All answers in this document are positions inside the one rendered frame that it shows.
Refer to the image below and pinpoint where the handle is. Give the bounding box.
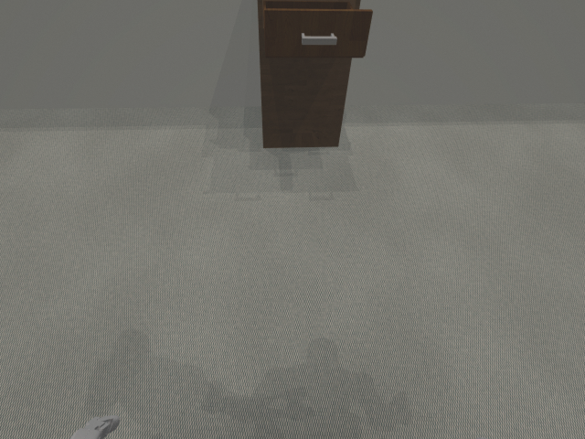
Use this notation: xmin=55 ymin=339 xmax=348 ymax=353
xmin=302 ymin=33 xmax=337 ymax=45

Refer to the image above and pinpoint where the drawer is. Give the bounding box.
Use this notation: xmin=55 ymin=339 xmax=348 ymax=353
xmin=263 ymin=1 xmax=373 ymax=58

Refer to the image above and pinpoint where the cabinet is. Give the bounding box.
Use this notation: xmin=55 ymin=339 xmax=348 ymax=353
xmin=258 ymin=0 xmax=361 ymax=148

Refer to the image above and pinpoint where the robot left hand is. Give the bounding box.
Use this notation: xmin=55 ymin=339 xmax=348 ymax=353
xmin=70 ymin=415 xmax=120 ymax=439

